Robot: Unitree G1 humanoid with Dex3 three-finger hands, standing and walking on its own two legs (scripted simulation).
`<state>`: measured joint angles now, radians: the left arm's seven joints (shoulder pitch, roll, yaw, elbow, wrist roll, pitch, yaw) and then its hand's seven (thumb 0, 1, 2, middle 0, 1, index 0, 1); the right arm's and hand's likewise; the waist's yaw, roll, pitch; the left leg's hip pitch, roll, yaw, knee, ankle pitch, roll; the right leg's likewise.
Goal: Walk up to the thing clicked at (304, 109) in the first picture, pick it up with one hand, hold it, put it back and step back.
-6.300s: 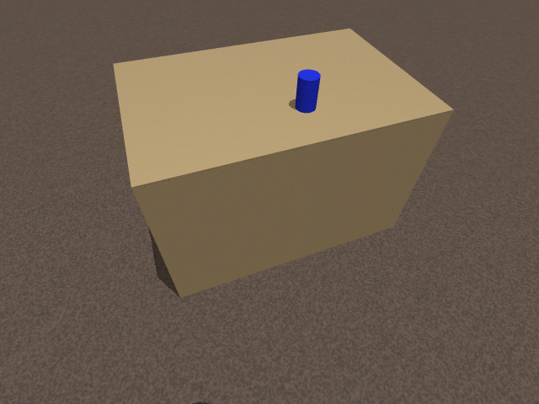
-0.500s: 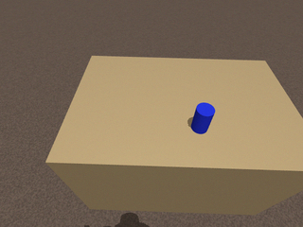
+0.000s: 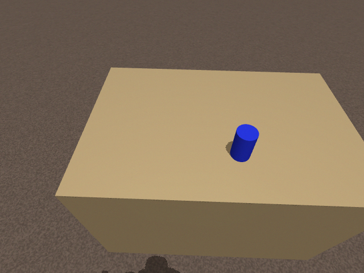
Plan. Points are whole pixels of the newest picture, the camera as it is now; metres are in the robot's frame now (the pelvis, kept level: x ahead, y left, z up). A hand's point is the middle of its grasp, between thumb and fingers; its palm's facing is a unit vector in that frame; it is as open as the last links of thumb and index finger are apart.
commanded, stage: stand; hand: right
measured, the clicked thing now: (243, 143) +0.50 -0.18 -0.08
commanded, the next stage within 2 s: rise first in 0.08 s
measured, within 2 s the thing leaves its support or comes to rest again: neither
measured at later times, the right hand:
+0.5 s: hand (290, 264) +0.18 -0.25 -0.12, palm faces +0.19 +0.92 -0.33, open 12.9 cm
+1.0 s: hand (298, 249) +0.19 -0.24 -0.05, palm faces +0.27 +0.89 -0.35, open 17.2 cm
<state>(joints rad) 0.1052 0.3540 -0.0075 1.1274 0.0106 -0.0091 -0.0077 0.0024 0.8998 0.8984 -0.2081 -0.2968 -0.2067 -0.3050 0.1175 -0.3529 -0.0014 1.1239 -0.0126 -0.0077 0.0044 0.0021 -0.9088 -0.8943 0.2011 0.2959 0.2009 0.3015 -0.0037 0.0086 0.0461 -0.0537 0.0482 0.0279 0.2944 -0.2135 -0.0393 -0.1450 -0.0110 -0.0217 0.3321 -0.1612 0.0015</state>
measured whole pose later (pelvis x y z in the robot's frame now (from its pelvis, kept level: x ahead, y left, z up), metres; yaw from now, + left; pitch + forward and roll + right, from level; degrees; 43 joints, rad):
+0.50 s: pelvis -0.01 +0.01 -0.01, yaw +1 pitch +3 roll +0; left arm 0.10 0.26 0.11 0.82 -0.04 -0.07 0.05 0.00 0.24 0.32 -0.07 -0.08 -0.07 -0.08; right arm 0.09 -0.30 -0.15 0.79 0.04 -0.09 -0.07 0.00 -0.26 -0.33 0.08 0.07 0.08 0.08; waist -0.01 0.00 0.01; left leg -0.23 0.03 0.01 0.43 -0.26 -0.02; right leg -0.31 -0.03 -0.03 0.44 -0.19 0.01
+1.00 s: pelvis +0.01 +0.02 +0.00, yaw +0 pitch +0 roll +0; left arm 0.25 0.23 0.06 0.59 -0.03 -0.05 0.07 -0.01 -0.51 0.04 -0.07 -0.06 -0.07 -0.06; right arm 0.32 -0.28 -0.19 0.34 0.04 -0.07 -0.07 -0.01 0.48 -0.05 0.05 0.05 0.05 0.06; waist -0.03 -0.02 0.01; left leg -0.11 0.03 0.02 0.39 -0.28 -0.01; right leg -0.18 -0.03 -0.02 0.39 -0.20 0.03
